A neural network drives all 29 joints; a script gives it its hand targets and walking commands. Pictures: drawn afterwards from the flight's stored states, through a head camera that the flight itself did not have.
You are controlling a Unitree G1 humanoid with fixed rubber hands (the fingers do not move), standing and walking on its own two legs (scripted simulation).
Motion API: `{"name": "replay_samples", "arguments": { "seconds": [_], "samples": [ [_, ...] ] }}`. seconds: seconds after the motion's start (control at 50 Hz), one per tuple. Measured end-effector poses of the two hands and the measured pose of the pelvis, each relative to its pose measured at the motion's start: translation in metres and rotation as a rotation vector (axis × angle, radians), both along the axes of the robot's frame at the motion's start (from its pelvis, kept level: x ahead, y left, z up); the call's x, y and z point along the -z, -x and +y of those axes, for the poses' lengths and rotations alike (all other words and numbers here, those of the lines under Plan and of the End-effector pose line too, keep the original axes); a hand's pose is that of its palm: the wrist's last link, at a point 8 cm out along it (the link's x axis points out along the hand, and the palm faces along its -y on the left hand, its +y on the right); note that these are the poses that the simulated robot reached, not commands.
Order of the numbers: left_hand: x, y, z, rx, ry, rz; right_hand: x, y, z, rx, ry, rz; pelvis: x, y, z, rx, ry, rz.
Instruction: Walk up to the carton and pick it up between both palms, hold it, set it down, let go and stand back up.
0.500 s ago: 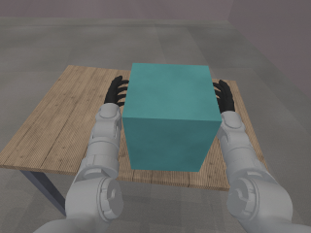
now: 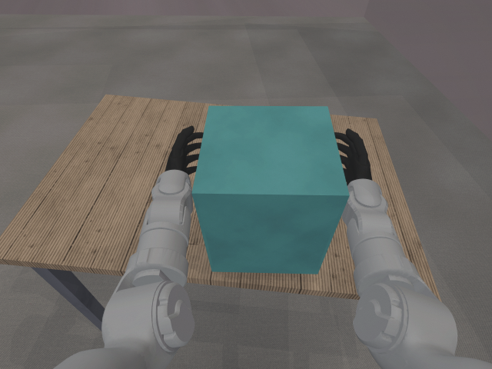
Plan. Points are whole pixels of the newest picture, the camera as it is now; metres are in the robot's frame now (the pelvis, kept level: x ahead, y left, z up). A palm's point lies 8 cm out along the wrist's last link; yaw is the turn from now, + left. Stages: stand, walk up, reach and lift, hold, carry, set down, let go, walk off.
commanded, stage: set down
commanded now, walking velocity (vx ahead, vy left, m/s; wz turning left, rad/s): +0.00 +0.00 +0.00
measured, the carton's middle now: (266, 194) +0.42 +0.00 +0.05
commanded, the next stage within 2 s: none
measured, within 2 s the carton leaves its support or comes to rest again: neither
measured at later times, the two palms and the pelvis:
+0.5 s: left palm (185, 178) +0.42 +0.15 +0.08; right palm (357, 184) +0.42 -0.15 +0.10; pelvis +0.00 +0.00 +0.00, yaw -1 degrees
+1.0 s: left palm (188, 182) +0.42 +0.14 +0.08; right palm (359, 190) +0.41 -0.16 +0.09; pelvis +0.00 +0.00 +0.00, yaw -1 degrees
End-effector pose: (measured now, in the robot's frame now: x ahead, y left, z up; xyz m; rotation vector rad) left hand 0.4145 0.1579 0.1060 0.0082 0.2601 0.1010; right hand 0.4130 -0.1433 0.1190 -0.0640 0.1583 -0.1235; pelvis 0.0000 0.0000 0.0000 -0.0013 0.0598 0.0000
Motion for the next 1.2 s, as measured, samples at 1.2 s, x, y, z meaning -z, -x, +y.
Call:
{"name": "replay_samples", "arguments": {
  "seconds": [1.2],
  "samples": [
    [0.030, -0.003, -0.014, 0.024, -0.004, 0.003, 0.029, 0.006, -0.014, 0.020, 0.018, 0.001, 0.001, 0.002, 0.000, 0.017, -0.004, 0.066]
  ]
}}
